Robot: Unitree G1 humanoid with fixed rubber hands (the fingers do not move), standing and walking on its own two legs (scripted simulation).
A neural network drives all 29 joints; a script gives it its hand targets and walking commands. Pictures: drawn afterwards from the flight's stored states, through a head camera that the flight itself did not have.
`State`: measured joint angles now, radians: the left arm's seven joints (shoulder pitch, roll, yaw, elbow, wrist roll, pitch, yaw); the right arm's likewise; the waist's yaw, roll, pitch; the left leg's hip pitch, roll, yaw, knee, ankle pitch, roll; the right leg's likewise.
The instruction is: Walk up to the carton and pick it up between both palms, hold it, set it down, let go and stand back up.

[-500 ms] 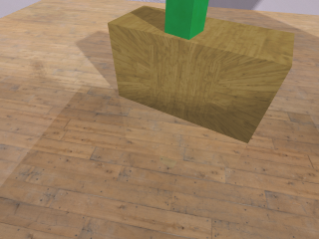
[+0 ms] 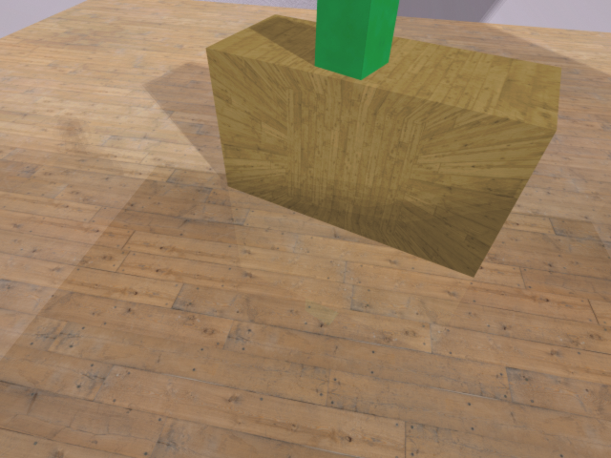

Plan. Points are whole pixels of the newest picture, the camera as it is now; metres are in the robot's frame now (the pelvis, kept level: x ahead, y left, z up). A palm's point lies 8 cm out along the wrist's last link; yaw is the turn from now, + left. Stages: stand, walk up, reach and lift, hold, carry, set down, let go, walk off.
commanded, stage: walk up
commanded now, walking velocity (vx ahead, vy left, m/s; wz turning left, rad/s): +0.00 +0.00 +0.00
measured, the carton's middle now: (356, 28) +1.50 -0.14 +0.06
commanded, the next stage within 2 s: none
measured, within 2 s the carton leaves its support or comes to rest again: neither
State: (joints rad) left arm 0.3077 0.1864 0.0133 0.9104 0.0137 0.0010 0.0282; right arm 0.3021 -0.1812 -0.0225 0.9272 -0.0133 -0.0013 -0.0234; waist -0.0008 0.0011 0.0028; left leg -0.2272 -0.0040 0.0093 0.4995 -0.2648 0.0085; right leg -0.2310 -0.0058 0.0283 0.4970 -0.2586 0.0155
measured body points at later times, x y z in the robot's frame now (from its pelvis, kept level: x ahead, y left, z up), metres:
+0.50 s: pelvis +0.08 -0.09 -0.02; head +0.05 -0.11 +0.42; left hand +0.15 +0.19 -0.13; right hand +0.02 -0.36 -0.18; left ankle +0.00 +0.10 -0.72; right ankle +0.11 -0.19 -0.74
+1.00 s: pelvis +0.32 -0.07 -0.03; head +0.35 -0.07 +0.42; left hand +0.22 +0.16 -0.16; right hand +0.45 -0.30 -0.15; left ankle +0.44 +0.00 -0.74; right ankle +0.12 -0.19 -0.72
